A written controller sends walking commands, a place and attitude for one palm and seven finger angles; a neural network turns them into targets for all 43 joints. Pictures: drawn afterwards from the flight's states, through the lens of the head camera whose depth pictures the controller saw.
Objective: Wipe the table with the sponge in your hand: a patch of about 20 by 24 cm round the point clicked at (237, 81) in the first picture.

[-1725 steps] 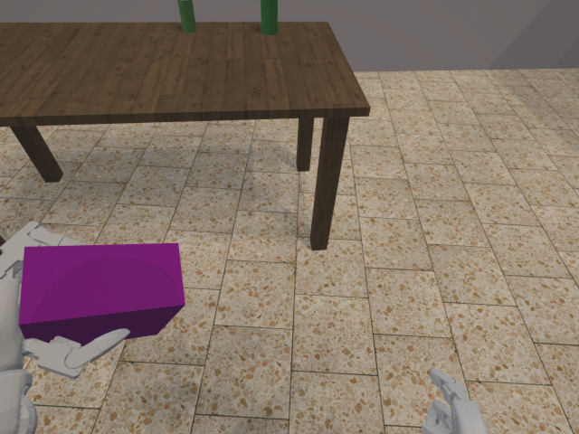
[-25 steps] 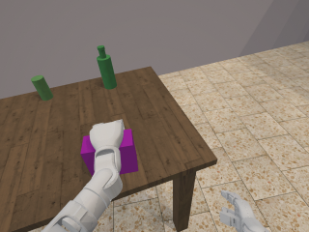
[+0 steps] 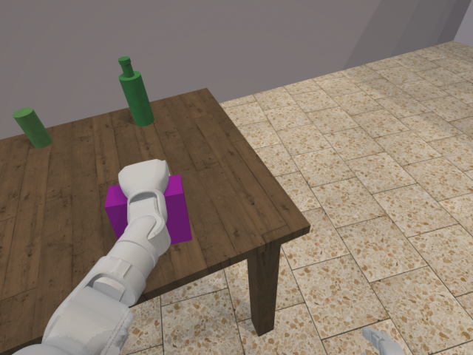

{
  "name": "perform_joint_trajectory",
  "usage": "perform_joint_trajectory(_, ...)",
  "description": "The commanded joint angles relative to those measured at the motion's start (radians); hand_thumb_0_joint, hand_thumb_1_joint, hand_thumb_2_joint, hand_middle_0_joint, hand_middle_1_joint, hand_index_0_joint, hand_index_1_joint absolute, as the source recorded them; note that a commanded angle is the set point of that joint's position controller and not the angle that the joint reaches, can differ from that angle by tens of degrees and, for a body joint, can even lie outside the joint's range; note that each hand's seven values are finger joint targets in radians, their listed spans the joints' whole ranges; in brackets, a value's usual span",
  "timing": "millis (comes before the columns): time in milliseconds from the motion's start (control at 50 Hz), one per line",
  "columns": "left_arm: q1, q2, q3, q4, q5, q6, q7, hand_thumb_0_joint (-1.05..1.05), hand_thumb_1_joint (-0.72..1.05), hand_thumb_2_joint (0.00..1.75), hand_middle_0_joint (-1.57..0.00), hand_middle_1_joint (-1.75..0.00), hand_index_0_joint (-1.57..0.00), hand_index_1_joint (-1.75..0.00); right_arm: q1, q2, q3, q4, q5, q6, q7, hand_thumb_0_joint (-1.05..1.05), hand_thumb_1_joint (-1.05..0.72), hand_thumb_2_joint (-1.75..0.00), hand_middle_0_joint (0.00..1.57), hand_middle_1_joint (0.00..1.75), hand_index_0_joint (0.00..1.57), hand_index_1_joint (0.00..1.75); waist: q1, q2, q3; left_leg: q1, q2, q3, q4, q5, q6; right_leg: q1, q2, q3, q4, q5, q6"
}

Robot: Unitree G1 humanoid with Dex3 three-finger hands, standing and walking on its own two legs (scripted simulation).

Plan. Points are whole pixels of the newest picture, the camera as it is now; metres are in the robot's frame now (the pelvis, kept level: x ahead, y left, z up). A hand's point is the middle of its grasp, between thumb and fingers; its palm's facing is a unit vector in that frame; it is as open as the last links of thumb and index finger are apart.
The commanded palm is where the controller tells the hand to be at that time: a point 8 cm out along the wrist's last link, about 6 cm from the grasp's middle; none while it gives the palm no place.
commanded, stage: wipe forward along the third lane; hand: left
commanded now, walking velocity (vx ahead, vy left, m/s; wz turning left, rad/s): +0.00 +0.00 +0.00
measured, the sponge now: (154, 221) +0.37 +0.20 +0.01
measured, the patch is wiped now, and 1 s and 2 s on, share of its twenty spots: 0.85 1.00 1.00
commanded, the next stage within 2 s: wipe back along the third lane in 1.04 s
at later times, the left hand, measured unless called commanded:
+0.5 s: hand (149, 176) +0.45 +0.22 +0.07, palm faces -0.11 -0.03 -0.99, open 10.5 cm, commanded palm +0.43 +0.24 +0.10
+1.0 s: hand (142, 166) +0.48 +0.25 +0.07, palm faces -0.10 -0.03 -0.99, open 10.5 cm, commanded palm +0.47 +0.25 +0.09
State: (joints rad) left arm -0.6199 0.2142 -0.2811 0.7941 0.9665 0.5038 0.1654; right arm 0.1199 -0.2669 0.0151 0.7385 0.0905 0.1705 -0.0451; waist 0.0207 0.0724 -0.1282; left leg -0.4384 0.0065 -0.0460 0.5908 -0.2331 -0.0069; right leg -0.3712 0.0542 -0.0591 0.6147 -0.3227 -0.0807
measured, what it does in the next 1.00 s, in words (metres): stands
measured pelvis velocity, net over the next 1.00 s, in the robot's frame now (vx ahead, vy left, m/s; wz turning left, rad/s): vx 0.02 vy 0.02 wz -0.03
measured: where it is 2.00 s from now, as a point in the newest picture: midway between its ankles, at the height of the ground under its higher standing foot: outside the picture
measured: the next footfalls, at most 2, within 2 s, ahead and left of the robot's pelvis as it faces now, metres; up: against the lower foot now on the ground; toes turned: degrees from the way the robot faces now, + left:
none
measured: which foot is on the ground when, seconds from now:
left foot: down 0.00-1.00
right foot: down 0.00-1.00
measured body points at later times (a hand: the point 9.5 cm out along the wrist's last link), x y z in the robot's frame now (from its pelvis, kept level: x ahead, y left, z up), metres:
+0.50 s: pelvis +0.01 -0.01 +0.00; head +0.03 -0.04 +0.45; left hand +0.45 +0.22 +0.12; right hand +0.10 -0.28 -0.14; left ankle +0.05 +0.14 -0.72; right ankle +0.00 -0.07 -0.73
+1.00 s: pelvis +0.02 +0.02 +0.00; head +0.07 +0.01 +0.45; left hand +0.48 +0.24 +0.12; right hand +0.12 -0.25 -0.13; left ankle +0.05 +0.14 -0.73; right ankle +0.00 -0.07 -0.73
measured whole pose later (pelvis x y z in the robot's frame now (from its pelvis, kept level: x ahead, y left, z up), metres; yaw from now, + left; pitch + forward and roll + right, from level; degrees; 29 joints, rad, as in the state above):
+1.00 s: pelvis +0.02 +0.02 +0.00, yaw -2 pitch +13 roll -1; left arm -0.88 0.38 -0.11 1.11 0.99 0.36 0.19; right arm 0.19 -0.27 0.00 0.74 0.07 0.15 -0.02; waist -0.07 0.06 -0.15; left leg -0.58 0.02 -0.03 0.62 -0.26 0.00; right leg -0.49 0.07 -0.03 0.58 -0.31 -0.06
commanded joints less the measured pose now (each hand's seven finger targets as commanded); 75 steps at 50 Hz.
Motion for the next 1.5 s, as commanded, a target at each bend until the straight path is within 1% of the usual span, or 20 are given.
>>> perform_joint_trajectory(0,-0.315,0.204,0.076,0.016,0.021,-0.032,0.061,0.00,0.10,1.30,-1.20,-1.60,-1.20,-1.60,-0.124,-0.105,-0.035,-0.141,-0.003,-0.050,-0.010,0.00,-0.90,-0.90,0.20,0.30,0.20,0.30,-0.026,-0.188,-0.106,0.014,-0.042,0.043,-0.038,-0.050,0.050,0.005,-0.046,0.119,-0.186,0.020,0.046)
perform_joint_trajectory(80,-0.363,0.278,0.128,0.073,0.014,-0.045,0.072,0.00,0.10,1.30,-1.20,-1.60,-1.20,-1.60,-0.100,-0.111,-0.035,-0.128,-0.003,-0.055,-0.014,0.00,-0.90,-0.90,0.20,0.30,0.20,0.30,-0.027,-0.200,-0.115,-0.029,-0.034,0.036,-0.035,-0.057,0.049,0.012,-0.050,0.133,-0.190,0.008,0.052)
perform_joint_trajectory(140,-0.385,0.277,0.108,0.120,0.024,-0.052,0.078,0.00,0.10,1.30,-1.20,-1.60,-1.20,-1.60,-0.071,-0.116,-0.037,-0.116,-0.003,-0.060,-0.010,0.00,-0.90,-0.90,0.20,0.30,0.20,0.30,-0.046,-0.184,-0.116,-0.038,-0.033,0.046,-0.024,-0.059,0.053,0.004,-0.054,0.133,-0.185,0.029,0.057)
perform_joint_trajectory(180,-0.383,0.323,0.149,0.126,0.023,-0.055,0.074,0.00,0.10,1.30,-1.20,-1.60,-1.20,-1.60,-0.062,-0.118,-0.039,-0.120,-0.004,-0.058,-0.010,0.00,-0.90,-0.90,0.20,0.30,0.20,0.30,-0.032,-0.159,-0.151,-0.047,-0.033,0.039,-0.028,-0.037,0.053,0.036,-0.051,0.144,-0.182,0.081,0.052)
perform_joint_trajectory(300,-0.439,0.365,0.146,0.180,0.037,-0.081,0.061,0.00,0.10,1.30,-1.20,-1.60,-1.20,-1.60,-0.013,-0.129,-0.042,-0.107,-0.002,-0.062,-0.005,0.00,-0.90,-0.90,0.20,0.30,0.20,0.30,-0.064,-0.155,-0.136,-0.070,-0.026,0.041,-0.016,-0.041,0.060,0.020,-0.053,0.145,-0.177,0.101,0.060)
perform_joint_trajectory(340,-0.423,0.405,0.174,0.197,0.044,-0.090,0.061,0.00,0.10,1.30,-1.20,-1.60,-1.20,-1.60,0.004,-0.134,-0.043,-0.102,-0.003,-0.061,-0.003,0.00,-0.90,-0.90,0.20,0.30,0.20,0.30,-0.061,-0.152,-0.174,-0.082,-0.026,0.046,-0.002,-0.018,0.061,0.051,-0.058,0.160,-0.168,0.164,0.060)
perform_joint_trajectory(420,-0.410,0.387,0.161,0.204,0.043,-0.107,0.054,0.00,0.10,1.30,-1.20,-1.60,-1.20,-1.60,0.029,-0.136,-0.047,-0.108,-0.003,-0.061,0.003,0.00,-0.90,-0.90,0.20,0.30,0.20,0.30,-0.068,-0.156,-0.188,-0.086,-0.027,0.048,0.001,0.016,0.063,0.066,-0.054,0.144,-0.153,0.262,0.063)
perform_joint_trajectory(500,-0.434,0.455,0.203,0.197,0.046,-0.123,0.047,0.00,0.10,1.30,-1.20,-1.60,-1.20,-1.60,0.048,-0.145,-0.051,-0.105,-0.006,-0.058,0.005,0.00,-0.90,-0.90,0.20,0.30,0.20,0.30,-0.071,-0.161,-0.221,-0.088,-0.025,0.052,0.010,0.051,0.066,0.104,-0.058,0.156,-0.145,0.353,0.067)
perform_joint_trajectory(680,-0.422,0.443,0.210,0.189,0.054,-0.136,0.044,0.00,0.10,1.30,-1.20,-1.60,-1.20,-1.60,0.052,-0.144,-0.055,-0.114,-0.008,-0.048,0.015,0.00,-0.90,-0.90,0.20,0.30,0.20,0.30,-0.072,-0.142,-0.223,-0.067,-0.025,0.056,0.003,0.109,0.068,0.095,-0.051,0.129,-0.136,0.439,0.062)
perform_joint_trajectory(760,-0.469,0.433,0.186,0.229,0.069,-0.127,0.057,0.00,0.10,1.30,-1.20,-1.60,-1.20,-1.60,0.062,-0.149,-0.054,-0.101,-0.009,-0.048,0.013,0.00,-0.90,-0.90,0.20,0.30,0.20,0.30,-0.097,-0.157,-0.178,-0.068,-0.023,0.057,0.002,0.072,0.068,0.033,-0.046,0.115,-0.146,0.358,0.063)
perform_joint_trajectory(820,-0.497,0.447,0.201,0.236,0.076,-0.128,0.067,0.00,0.10,1.30,-1.20,-1.60,-1.20,-1.60,0.075,-0.149,-0.058,-0.094,-0.016,-0.050,0.012,0.00,-0.90,-0.90,0.20,0.30,0.20,0.30,-0.094,-0.134,-0.240,-0.044,-0.022,0.058,0.011,0.111,0.068,0.042,-0.044,0.105,-0.126,0.389,0.059)
perform_joint_trajectory(880,-0.514,0.399,0.178,0.236,0.066,-0.123,0.066,0.00,0.10,1.30,-1.20,-1.60,-1.20,-1.60,0.076,-0.141,-0.057,-0.098,-0.018,-0.048,0.016,0.00,-0.90,-0.90,0.20,0.30,0.20,0.30,-0.092,-0.116,-0.278,-0.036,-0.022,0.059,0.012,0.148,0.064,0.055,-0.044,0.095,-0.113,0.450,0.056)
perform_joint_trajectory(960,-0.571,0.421,0.177,0.281,0.078,-0.106,0.077,0.00,0.10,1.30,-1.20,-1.60,-1.20,-1.60,0.087,-0.150,-0.057,-0.084,-0.019,-0.043,0.016,0.00,-0.90,-0.90,0.20,0.30,0.20,0.30,-0.117,-0.149,-0.241,-0.049,-0.017,0.058,0.014,0.105,0.064,0.012,-0.041,0.087,-0.122,0.379,0.062)
perform_joint_trajectory(1040,-0.622,0.405,0.165,0.325,0.095,-0.101,0.086,0.00,0.10,1.30,-1.20,-1.60,-1.20,-1.60,0.106,-0.149,-0.059,-0.071,-0.023,-0.047,0.018,0.00,-0.90,-0.90,0.20,0.30,0.20,0.30,-0.129,-0.112,-0.233,-0.036,-0.010,0.046,0.017,0.102,0.062,-0.051,-0.031,0.068,-0.113,0.318,0.054)
perform_joint_trajectory(1100,-0.651,0.446,0.193,0.342,0.090,-0.103,0.092,0.00,0.10,1.30,-1.20,-1.60,-1.20,-1.60,0.121,-0.153,-0.060,-0.066,-0.029,-0.049,0.016,0.00,-0.90,-0.90,0.20,0.30,0.20,0.30,-0.126,-0.107,-0.277,-0.035,-0.008,0.038,0.018,0.112,0.060,-0.045,-0.026,0.063,-0.103,0.308,0.052)
perform_joint_trajectory(1180,-0.586,0.360,0.172,0.352,0.075,-0.105,0.096,0.00,0.10,1.30,-1.20,-1.60,-1.20,-1.60,0.122,-0.137,-0.067,-0.078,-0.028,-0.057,0.030,0.00,-0.90,-0.90,0.20,0.30,0.20,0.30,-0.096,-0.070,-0.317,0.000,0.000,0.026,0.012,0.150,0.056,-0.057,-0.016,0.044,-0.093,0.296,0.040)
perform_joint_trajectory(1220,-0.570,0.299,0.132,0.363,0.077,-0.100,0.099,0.00,0.10,1.30,-1.20,-1.60,-1.20,-1.60,0.126,-0.134,-0.070,-0.076,-0.030,-0.057,0.037,0.00,-0.90,-0.90,0.20,0.30,0.20,0.30,-0.101,-0.061,-0.294,0.028,0.007,0.025,0.011,0.140,0.054,-0.096,-0.007,0.032,-0.100,0.249,0.040)
perform_joint_trajectory(1340,-0.522,0.252,0.140,0.356,0.027,-0.083,0.130,0.00,0.10,1.30,-1.20,-1.60,-1.20,-1.60,0.105,-0.129,-0.073,-0.071,-0.026,-0.061,0.050,0.00,-0.90,-0.90,0.20,0.30,0.20,0.30,-0.079,-0.098,-0.268,0.043,0.015,0.013,-0.020,0.111,0.051,-0.096,0.000,0.021,-0.117,0.180,0.036)
perform_joint_trajectory(1400,-0.519,0.183,0.100,0.349,0.011,-0.066,0.135,0.00,0.10,1.30,-1.20,-1.60,-1.20,-1.60,0.082,-0.121,-0.071,-0.068,-0.022,-0.062,0.055,0.00,-0.90,-0.90,0.20,0.30,0.20,0.30,-0.076,-0.077,-0.225,0.070,0.019,0.003,-0.043,0.096,0.047,-0.122,0.003,0.011,-0.123,0.143,0.030)
perform_joint_trajectory(1480,-0.488,0.115,0.075,0.313,-0.009,-0.039,0.139,0.00,0.10,1.30,-1.20,-1.60,-1.20,-1.60,0.049,-0.111,-0.071,-0.075,-0.019,-0.057,0.067,0.00,-0.90,-0.90,0.20,0.30,0.20,0.30,-0.057,-0.064,-0.254,0.115,0.023,-0.007,-0.055,0.135,0.040,-0.104,0.005,0.003,-0.120,0.160,0.021)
